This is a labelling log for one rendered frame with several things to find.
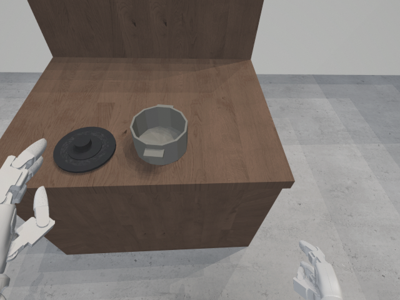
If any table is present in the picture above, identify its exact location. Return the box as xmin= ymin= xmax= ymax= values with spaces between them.
xmin=0 ymin=0 xmax=295 ymax=255

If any knob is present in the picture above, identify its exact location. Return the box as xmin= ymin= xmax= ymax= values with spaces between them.
xmin=74 ymin=135 xmax=92 ymax=150

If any pot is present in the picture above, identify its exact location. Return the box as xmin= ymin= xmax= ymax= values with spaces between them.
xmin=130 ymin=104 xmax=188 ymax=165

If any right robot hand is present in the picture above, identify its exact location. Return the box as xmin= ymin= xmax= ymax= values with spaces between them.
xmin=293 ymin=240 xmax=344 ymax=300

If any lid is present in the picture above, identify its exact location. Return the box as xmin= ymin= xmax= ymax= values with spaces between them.
xmin=53 ymin=127 xmax=116 ymax=173

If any left robot hand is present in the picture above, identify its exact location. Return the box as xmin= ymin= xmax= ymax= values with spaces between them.
xmin=0 ymin=138 xmax=55 ymax=274

